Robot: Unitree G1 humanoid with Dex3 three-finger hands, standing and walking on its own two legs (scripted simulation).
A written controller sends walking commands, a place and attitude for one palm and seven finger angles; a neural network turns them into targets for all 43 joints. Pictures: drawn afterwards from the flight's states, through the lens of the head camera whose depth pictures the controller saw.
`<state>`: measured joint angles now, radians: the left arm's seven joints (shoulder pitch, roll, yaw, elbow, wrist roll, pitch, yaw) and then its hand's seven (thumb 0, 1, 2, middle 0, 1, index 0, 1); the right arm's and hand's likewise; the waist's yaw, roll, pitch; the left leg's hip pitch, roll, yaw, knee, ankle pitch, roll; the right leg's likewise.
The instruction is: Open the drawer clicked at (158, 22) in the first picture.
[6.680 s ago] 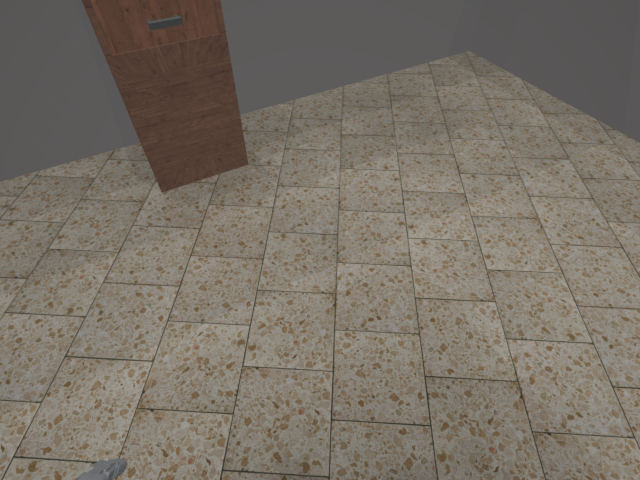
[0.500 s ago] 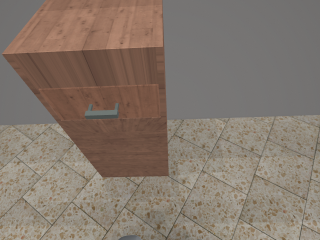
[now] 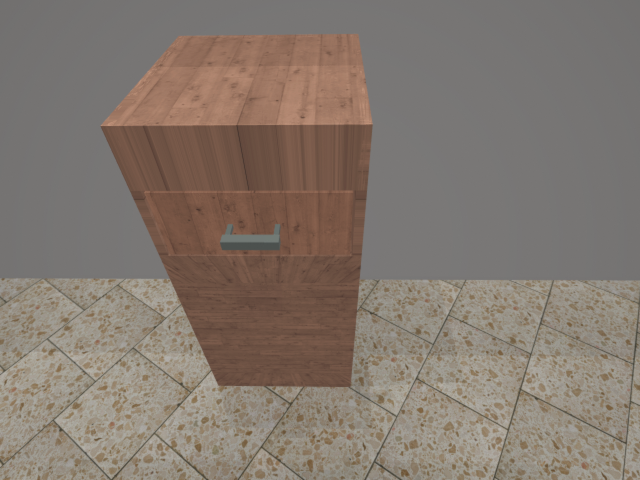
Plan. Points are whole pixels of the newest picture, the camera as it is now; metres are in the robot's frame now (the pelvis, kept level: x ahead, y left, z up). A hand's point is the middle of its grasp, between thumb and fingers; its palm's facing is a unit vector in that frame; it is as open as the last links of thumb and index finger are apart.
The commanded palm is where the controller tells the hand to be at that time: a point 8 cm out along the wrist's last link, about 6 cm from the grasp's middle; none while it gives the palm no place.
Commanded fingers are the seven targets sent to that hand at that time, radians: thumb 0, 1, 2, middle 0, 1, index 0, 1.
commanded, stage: come to a stop and stand still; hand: left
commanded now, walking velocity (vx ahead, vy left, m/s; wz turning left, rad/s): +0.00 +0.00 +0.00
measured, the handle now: (252, 235) +0.56 +0.18 -0.04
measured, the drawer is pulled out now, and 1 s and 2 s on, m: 0.00 0.00 0.00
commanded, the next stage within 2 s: look again from close up in 0.14 s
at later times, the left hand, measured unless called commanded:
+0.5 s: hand out of the picture +0.02 +0.15 -0.17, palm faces +0.02 -0.98 -0.20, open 7.3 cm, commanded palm none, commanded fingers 0.00 0.90 0.90 -0.20 -0.30 -0.20 -0.30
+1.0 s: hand (204, 477) +0.15 +0.17 -0.09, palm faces -0.07 -0.83 -0.56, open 7.4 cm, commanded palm +0.14 +0.20 -0.05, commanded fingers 0.00 0.71 0.82 -0.21 -0.42 -0.21 -0.42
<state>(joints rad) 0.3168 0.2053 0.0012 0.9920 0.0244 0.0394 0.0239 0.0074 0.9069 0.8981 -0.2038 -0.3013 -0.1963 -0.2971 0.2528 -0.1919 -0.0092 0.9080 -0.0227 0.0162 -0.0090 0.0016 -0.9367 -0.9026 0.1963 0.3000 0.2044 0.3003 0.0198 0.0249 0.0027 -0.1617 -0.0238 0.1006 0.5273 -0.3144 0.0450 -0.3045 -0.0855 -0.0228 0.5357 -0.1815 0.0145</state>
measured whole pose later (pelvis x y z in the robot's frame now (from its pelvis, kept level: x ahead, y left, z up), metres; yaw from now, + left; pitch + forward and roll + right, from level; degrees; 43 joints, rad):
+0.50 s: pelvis +0.03 -0.02 +0.01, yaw +1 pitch -2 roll +1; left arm 0.30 0.13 -0.01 1.11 0.01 0.00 0.03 0.02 0.93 0.90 -0.21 -0.30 -0.20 -0.30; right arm 0.35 -0.14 0.02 1.12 -0.02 -0.01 -0.02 0.01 -0.91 -0.90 0.19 0.30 0.20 0.30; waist -0.01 0.02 0.04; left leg -0.11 0.00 0.08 0.45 -0.30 0.01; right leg -0.27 -0.05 -0.03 0.49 -0.19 0.02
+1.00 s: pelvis +0.04 -0.03 +0.00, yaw +1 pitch +0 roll +1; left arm 0.43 0.23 -0.08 0.31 0.28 0.08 0.19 0.03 0.91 0.88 -0.21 -0.32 -0.20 -0.32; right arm 0.34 -0.21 -0.01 0.91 0.02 -0.20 -0.09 0.02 -0.93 -0.90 0.20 0.30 0.20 0.30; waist 0.03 0.03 0.00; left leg -0.16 0.01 0.08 0.51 -0.35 -0.01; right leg -0.33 -0.05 -0.03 0.58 -0.25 -0.01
